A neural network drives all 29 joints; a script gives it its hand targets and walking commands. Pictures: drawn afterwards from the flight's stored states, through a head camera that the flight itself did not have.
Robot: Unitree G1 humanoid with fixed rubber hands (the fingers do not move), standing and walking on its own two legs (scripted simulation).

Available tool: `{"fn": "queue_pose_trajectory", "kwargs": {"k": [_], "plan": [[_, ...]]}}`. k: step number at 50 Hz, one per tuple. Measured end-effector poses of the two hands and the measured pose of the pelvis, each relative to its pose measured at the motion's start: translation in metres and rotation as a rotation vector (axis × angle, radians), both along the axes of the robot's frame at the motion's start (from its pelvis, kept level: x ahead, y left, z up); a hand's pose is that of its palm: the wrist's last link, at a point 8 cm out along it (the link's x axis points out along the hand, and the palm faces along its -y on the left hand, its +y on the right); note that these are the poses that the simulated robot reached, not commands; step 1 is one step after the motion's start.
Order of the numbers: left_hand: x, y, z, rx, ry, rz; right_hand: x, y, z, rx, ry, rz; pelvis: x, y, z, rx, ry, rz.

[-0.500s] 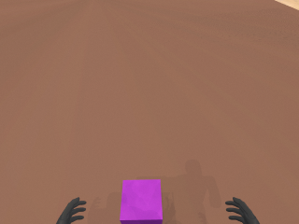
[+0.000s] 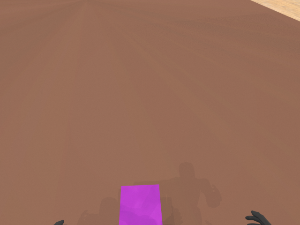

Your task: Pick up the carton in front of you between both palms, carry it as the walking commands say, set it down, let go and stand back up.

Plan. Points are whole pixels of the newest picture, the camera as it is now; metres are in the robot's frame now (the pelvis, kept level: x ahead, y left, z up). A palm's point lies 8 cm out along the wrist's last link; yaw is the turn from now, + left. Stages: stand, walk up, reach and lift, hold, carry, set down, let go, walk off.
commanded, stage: stand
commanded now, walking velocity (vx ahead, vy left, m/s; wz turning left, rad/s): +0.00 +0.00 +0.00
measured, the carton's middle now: (140, 211) +0.37 +0.06 -0.65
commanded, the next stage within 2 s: none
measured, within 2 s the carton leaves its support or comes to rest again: neither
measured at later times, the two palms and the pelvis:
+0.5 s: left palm out of the picture +0.08 +0.30 -0.10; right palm out of the picture +0.09 -0.30 -0.09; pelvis -0.02 +0.00 +0.01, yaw +0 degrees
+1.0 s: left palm out of the picture +0.06 +0.31 -0.10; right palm out of the picture +0.07 -0.31 -0.09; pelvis -0.02 +0.00 +0.01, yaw +0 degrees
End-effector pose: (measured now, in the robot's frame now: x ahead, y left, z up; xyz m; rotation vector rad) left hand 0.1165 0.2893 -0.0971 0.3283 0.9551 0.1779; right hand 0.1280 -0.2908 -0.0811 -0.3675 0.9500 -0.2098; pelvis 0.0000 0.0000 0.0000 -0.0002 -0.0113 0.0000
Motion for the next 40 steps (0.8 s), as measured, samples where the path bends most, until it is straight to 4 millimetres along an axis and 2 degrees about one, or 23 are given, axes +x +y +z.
{"fn": "queue_pose_trajectory", "kwargs": {"k": [24,40], "plan": [[-0.033,0.010,-0.004,0.020,0.091,0.008,-0.040,-0.012,-0.005,-0.004,0.089,-0.045,-0.015,0.001,0.005,-0.001,-0.025,-0.006],[-0.050,0.015,-0.005,0.027,0.134,0.023,-0.054,-0.016,-0.008,-0.005,0.127,-0.054,-0.023,0.001,0.007,-0.003,-0.032,-0.002]]}}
